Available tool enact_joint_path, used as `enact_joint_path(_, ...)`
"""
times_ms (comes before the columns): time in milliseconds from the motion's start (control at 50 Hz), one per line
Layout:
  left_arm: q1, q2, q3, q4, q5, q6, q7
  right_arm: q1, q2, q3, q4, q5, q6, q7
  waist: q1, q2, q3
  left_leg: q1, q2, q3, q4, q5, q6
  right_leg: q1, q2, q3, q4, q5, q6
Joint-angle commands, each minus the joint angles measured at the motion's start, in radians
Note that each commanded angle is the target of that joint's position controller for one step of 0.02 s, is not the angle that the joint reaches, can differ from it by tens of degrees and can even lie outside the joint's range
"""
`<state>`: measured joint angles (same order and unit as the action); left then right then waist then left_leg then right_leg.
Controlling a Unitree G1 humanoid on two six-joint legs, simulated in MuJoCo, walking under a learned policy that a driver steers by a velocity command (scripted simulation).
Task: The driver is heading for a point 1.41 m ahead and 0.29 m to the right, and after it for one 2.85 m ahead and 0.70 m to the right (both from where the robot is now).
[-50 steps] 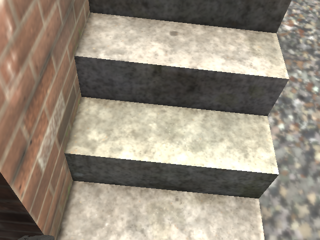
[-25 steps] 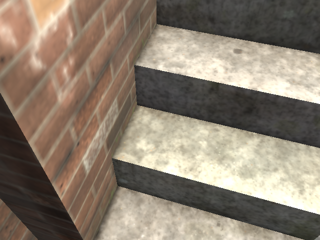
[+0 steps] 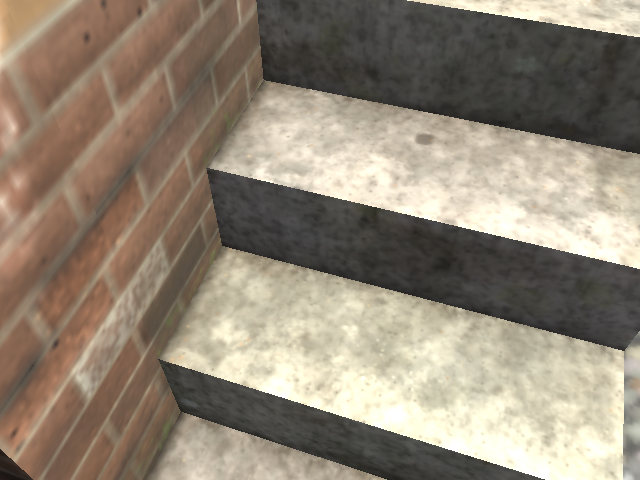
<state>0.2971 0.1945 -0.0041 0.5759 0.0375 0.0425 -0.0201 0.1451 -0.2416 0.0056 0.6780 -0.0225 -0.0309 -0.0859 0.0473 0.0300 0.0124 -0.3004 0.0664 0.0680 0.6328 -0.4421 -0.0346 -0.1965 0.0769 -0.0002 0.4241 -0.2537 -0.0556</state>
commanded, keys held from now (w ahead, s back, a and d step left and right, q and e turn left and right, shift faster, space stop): w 0.50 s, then no key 0.50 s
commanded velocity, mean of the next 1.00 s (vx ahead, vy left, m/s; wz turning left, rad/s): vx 0.23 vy -0.09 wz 0.01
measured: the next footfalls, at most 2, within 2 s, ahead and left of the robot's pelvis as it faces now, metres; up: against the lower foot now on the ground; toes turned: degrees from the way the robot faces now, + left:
left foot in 0.02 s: +0.04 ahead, +0.10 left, +0.00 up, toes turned +4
left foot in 0.50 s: +0.09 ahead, +0.03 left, +0.00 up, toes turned +4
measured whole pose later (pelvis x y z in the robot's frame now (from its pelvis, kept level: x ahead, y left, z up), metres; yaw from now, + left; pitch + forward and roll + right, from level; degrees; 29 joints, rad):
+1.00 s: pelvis +0.03 -0.14 +0.00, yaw -1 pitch -1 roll +0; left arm 0.20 0.21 -0.01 0.82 0.03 0.00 0.01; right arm 0.14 -0.22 0.01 0.93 -0.01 -0.01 -0.02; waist -0.01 0.01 0.02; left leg -0.21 0.11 0.06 0.43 -0.20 -0.07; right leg -0.07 0.11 0.01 0.35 -0.27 -0.09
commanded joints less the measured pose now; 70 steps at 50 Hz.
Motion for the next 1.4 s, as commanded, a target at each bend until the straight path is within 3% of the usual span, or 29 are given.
enact_joint_path(20, -0.034, 0.115, 0.037, -0.071, -0.020, -0.005, 0.017, 0.047, -0.072, -0.016, -0.024, 0.000, -0.015, 0.008, -0.048, -0.100, -0.058, 0.143, -0.025, 0.029, -0.222, 0.267, 0.046, 0.015, -0.150, 0.184, -0.031, 0.305, -0.151)
enact_joint_path(40, -0.063, 0.100, 0.032, -0.090, -0.022, -0.028, 0.009, 0.100, -0.114, -0.029, -0.020, 0.003, -0.007, 0.005, -0.073, -0.019, -0.079, 0.270, 0.053, -0.062, -0.251, 0.475, 0.068, -0.075, -0.121, 0.165, 0.099, 0.264, -0.111)
enact_joint_path(60, -0.073, 0.113, 0.032, -0.113, -0.023, -0.052, 0.002, 0.110, -0.218, -0.059, -0.028, 0.005, 0.003, 0.002, -0.075, 0.141, -0.122, 0.296, 0.225, -0.294, -0.243, 0.555, 0.173, -0.164, -0.091, 0.103, 0.190, 0.080, -0.028)
enact_joint_path(80, -0.005, 0.112, 0.034, -0.077, -0.015, -0.065, -0.003, 0.003, -0.206, -0.058, -0.062, 0.013, 0.014, -0.002, -0.019, 0.165, -0.141, 0.304, 0.328, -0.397, -0.268, 0.631, 0.278, -0.175, -0.115, 0.110, 0.219, 0.000, 0.059)
enact_joint_path(120, 0.008, 0.121, 0.038, -0.059, 0.003, -0.056, -0.015, -0.117, -0.131, -0.037, -0.094, 0.006, 0.020, 0.001, 0.025, 0.097, -0.107, 0.279, 0.269, -0.289, -0.187, 0.744, 0.262, -0.164, -0.116, 0.121, 0.147, 0.076, 0.116)
enact_joint_path(160, 0.031, 0.155, 0.050, -0.060, 0.022, -0.055, -0.035, -0.189, -0.162, -0.053, -0.126, 0.024, 0.007, 0.009, 0.058, 0.024, -0.110, 0.197, 0.106, -0.083, -0.017, 0.955, 0.141, 0.036, -0.087, 0.146, -0.048, 0.532, 0.083)
enact_joint_path(180, 0.067, 0.185, 0.063, -0.047, 0.020, -0.053, -0.034, -0.182, -0.145, -0.046, -0.130, 0.022, -0.007, 0.009, 0.068, -0.034, -0.163, 0.115, 0.065, -0.048, 0.096, 0.881, 0.093, 0.197, -0.096, 0.165, -0.061, 0.810, 0.046)
enact_joint_path(200, 0.104, 0.146, 0.049, 0.038, 0.013, -0.058, -0.007, -0.158, 0.013, 0.001, -0.113, -0.011, -0.001, 0.043, 0.023, -0.183, -0.168, -0.098, 0.023, -0.041, 0.230, 0.169, 0.011, 0.372, -0.228, 0.289, -0.064, 1.292, 0.034)
enact_joint_path(220, 0.084, 0.104, 0.032, 0.044, 0.022, -0.051, 0.019, -0.088, 0.015, 0.004, -0.071, 0.008, 0.013, 0.055, -0.030, -0.128, -0.156, -0.154, 0.042, -0.075, 0.373, -0.062, -0.040, 0.367, -0.291, 0.287, 0.000, 1.460, -0.013)
enact_joint_path(260, -0.020, 0.125, 0.039, 0.027, 0.020, -0.032, 0.044, -0.021, -0.028, -0.006, -0.034, 0.021, 0.029, 0.072, -0.084, -0.066, -0.135, -0.170, 0.056, -0.045, 0.461, -0.154, -0.072, 0.286, -0.273, 0.204, 0.006, 1.343, -0.087)
enact_joint_path(320, -0.017, 0.152, 0.050, 0.039, -0.003, -0.017, 0.073, -0.091, -0.038, -0.012, -0.019, 0.014, 0.029, 0.079, -0.052, -0.078, -0.062, -0.147, 0.007, 0.049, 0.375, -0.106, -0.095, 0.221, -0.170, 0.132, -0.011, 1.245, -0.054)
enact_joint_path(420, -0.094, 0.129, 0.041, -0.032, 0.032, 0.013, 0.092, -0.014, -0.053, -0.027, 0.011, 0.037, 0.029, 0.033, -0.045, -0.122, -0.151, -0.059, -0.008, 0.059, 0.014, -0.007, -0.025, 0.363, -0.205, 0.175, 0.021, 1.515, -0.053)
enact_joint_path(460, -0.204, 0.106, 0.029, -0.097, 0.020, 0.013, 0.085, 0.100, -0.055, -0.033, 0.066, 0.027, 0.011, 0.037, -0.093, -0.094, -0.162, 0.110, 0.016, 0.040, -0.295, 0.355, 0.023, 0.328, -0.204, 0.186, 0.072, 1.403, -0.026)
enact_joint_path(480, -0.241, 0.106, 0.026, -0.137, 0.013, 0.002, 0.069, 0.148, -0.074, -0.039, 0.096, 0.007, -0.002, 0.039, -0.097, -0.055, -0.149, 0.229, 0.062, -0.016, -0.351, 0.537, 0.054, 0.205, -0.188, 0.212, 0.148, 1.113, 0.007)
enact_joint_path(500, -0.269, 0.081, 0.018, -0.168, 0.016, -0.011, 0.046, 0.200, -0.070, -0.037, 0.121, -0.014, -0.009, 0.044, -0.104, 0.069, -0.161, 0.356, 0.199, -0.187, -0.336, 0.810, 0.110, 0.020, -0.125, 0.206, 0.327, 0.507, 0.048)
enact_joint_path(520, -0.041, 0.046, 0.018, -0.064, 0.000, -0.038, 0.035, 0.001, -0.120, -0.044, 0.056, -0.009, 0.020, 0.055, 0.032, 0.285, -0.184, 0.199, 0.227, -0.254, -0.369, 0.418, 0.247, 0.035, -0.028, 0.116, 0.510, -0.224, 0.109)
enact_joint_path(540, -0.012, 0.109, 0.025, -0.052, -0.019, -0.061, 0.029, -0.192, -0.082, -0.037, -0.041, 0.006, 0.035, 0.049, 0.039, 0.256, -0.047, -0.079, 0.316, -0.318, -0.472, 0.122, 0.322, 0.030, -0.041, 0.078, 0.673, -0.410, 0.150)
enact_joint_path(560, 0.006, 0.133, 0.029, -0.043, -0.030, -0.064, 0.034, -0.250, -0.079, -0.037, -0.052, 0.030, 0.032, 0.047, 0.056, 0.237, 0.029, -0.227, 0.319, -0.352, -0.541, -0.079, 0.309, 0.037, -0.074, 0.090, 0.720, -0.431, 0.149)
enact_joint_path(600, -0.070, 0.058, -0.003, -0.034, -0.007, -0.068, 0.040, -0.239, -0.047, -0.026, -0.022, 0.003, 0.025, 0.041, 0.047, 0.058, 0.093, -0.124, 0.191, -0.213, -0.501, 0.060, 0.220, -0.045, -0.113, 0.040, 0.365, -0.369, 0.097)
enact_joint_path(640, -0.187, -0.016, -0.027, -0.003, 0.021, -0.087, 0.025, -0.110, -0.008, -0.009, 0.003, -0.004, 0.046, 0.034, -0.041, -0.107, 0.067, 0.081, 0.100, -0.111, -0.334, 0.458, 0.171, -0.030, -0.053, -0.049, -0.150, -0.043, 0.071)
enact_joint_path(660, -0.161, 0.020, -0.016, 0.016, 0.006, -0.082, 0.019, -0.011, -0.048, -0.016, 0.026, -0.006, 0.047, 0.046, -0.063, -0.103, -0.034, 0.150, 0.110, -0.118, -0.279, 0.599, 0.145, 0.051, -0.072, 0.004, -0.173, 0.169, 0.061)
enact_joint_path(680, -0.067, 0.133, 0.009, 0.009, -0.015, -0.068, 0.024, 0.013, -0.071, -0.018, 0.036, -0.017, 0.030, 0.063, -0.045, -0.155, -0.194, 0.192, 0.099, -0.090, -0.217, 0.512, 0.103, 0.157, -0.174, 0.101, -0.042, 0.598, 0.043)
enact_joint_path(700, -0.094, 0.151, 0.012, 0.023, -0.024, -0.058, 0.025, 0.011, -0.043, -0.006, 0.032, -0.019, 0.006, 0.089, -0.075, -0.174, -0.189, 0.177, 0.070, -0.059, -0.177, 0.337, 0.070, 0.177, -0.205, 0.134, -0.019, 0.836, 0.030)
enact_joint_path(720, -0.192, 0.126, 0.003, 0.018, -0.016, -0.050, 0.029, 0.053, -0.004, 0.008, 0.054, -0.028, -0.006, 0.101, -0.135, -0.186, -0.166, 0.184, 0.082, -0.072, -0.252, 0.235, 0.017, 0.115, -0.226, 0.158, -0.016, 0.605, -0.024)
enact_joint_path(740, -0.182, 0.102, 0.003, 0.017, -0.008, -0.045, 0.034, -0.005, -0.048, -0.001, 0.085, -0.013, -0.015, 0.105, -0.072, -0.046, -0.094, 0.141, 0.066, -0.072, -0.247, 0.249, -0.005, 0.112, -0.214, 0.170, -0.053, 0.485, -0.034)
enact_joint_path(760, -0.145, 0.121, 0.006, 0.044, 0.003, -0.046, 0.033, -0.036, -0.055, -0.005, 0.094, 0.000, -0.018, 0.104, -0.054, -0.027, -0.055, 0.106, 0.062, -0.070, -0.235, 0.273, -0.014, 0.115, -0.209, 0.178, -0.076, 0.465, -0.026)
enact_joint_path(800, -0.143, 0.146, 0.015, 0.081, 0.001, -0.052, 0.029, -0.025, -0.051, -0.003, 0.114, 0.002, -0.012, 0.091, -0.069, -0.044, -0.019, 0.103, 0.073, -0.072, -0.230, 0.294, -0.021, 0.096, -0.202, 0.182, -0.089, 0.502, -0.017)
enact_joint_path(960, -0.135, 0.119, 0.017, 0.180, -0.012, -0.061, 0.027, -0.023, -0.059, -0.015, 0.209, 0.015, 0.011, 0.060, -0.069, -0.049, -0.031, 0.127, 0.090, -0.074, -0.231, 0.266, -0.050, 0.099, -0.186, 0.164, -0.120, 0.549, 0.009)
enact_joint_path(1400, -0.077, 0.116, 0.045, 0.329, -0.013, -0.005, 0.059, 0.048, -0.083, -0.020, 0.362, 0.021, -0.004, 0.060, -0.067, -0.029, -0.026, 0.093, 0.102, -0.055, -0.274, 0.236, -0.054, 0.135, -0.147, 0.131, -0.158, 0.475, 0.006)
Velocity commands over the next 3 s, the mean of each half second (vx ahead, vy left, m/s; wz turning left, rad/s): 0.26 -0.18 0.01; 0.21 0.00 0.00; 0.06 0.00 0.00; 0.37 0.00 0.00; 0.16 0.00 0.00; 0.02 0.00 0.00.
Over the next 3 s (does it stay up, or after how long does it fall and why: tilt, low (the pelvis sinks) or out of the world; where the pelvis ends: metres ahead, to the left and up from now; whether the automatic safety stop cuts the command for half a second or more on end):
stays up -0.01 -0.15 0.00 its command is cut before an obstacle from the start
